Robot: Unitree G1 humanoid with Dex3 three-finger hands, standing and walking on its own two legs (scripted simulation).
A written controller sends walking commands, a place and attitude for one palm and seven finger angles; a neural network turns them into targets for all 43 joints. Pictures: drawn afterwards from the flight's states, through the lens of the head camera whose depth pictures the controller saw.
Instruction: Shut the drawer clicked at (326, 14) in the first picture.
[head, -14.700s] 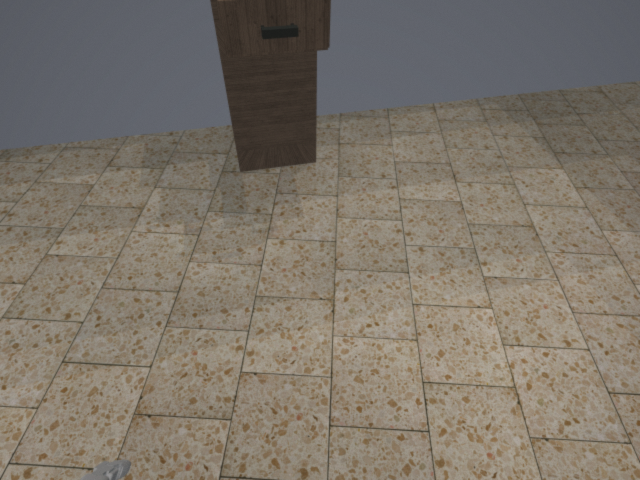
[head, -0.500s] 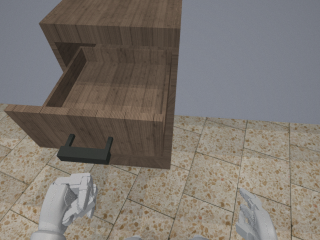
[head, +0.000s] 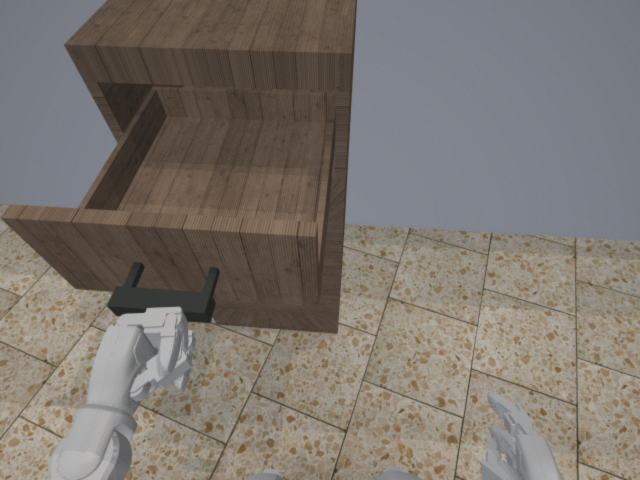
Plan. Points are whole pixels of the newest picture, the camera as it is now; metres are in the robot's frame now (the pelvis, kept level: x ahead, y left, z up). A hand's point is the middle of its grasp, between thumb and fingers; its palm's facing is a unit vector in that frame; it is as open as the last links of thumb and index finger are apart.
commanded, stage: push the drawer shut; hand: left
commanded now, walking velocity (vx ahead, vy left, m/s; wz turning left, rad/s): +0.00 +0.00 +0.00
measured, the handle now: (169, 288) +0.33 +0.20 +0.07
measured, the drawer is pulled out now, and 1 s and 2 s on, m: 0.26 0.14 0.01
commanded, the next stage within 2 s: none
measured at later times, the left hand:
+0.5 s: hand (199, 304) +0.31 +0.16 +0.06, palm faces -0.07 -1.00 -0.05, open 3.0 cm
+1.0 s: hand (216, 261) +0.37 +0.15 +0.06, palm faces -0.06 -1.00 -0.06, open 3.0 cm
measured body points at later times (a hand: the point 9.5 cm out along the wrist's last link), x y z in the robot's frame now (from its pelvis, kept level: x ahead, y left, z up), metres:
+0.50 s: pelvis -0.01 +0.01 +0.01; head +0.05 +0.00 +0.45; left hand +0.31 +0.21 +0.07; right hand +0.14 -0.24 -0.09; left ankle -0.01 +0.12 -0.68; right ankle +0.01 -0.10 -0.68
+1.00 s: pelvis -0.01 +0.01 +0.01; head +0.06 +0.00 +0.45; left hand +0.37 +0.20 +0.07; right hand +0.10 -0.25 -0.11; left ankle -0.01 +0.12 -0.68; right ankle +0.01 -0.10 -0.68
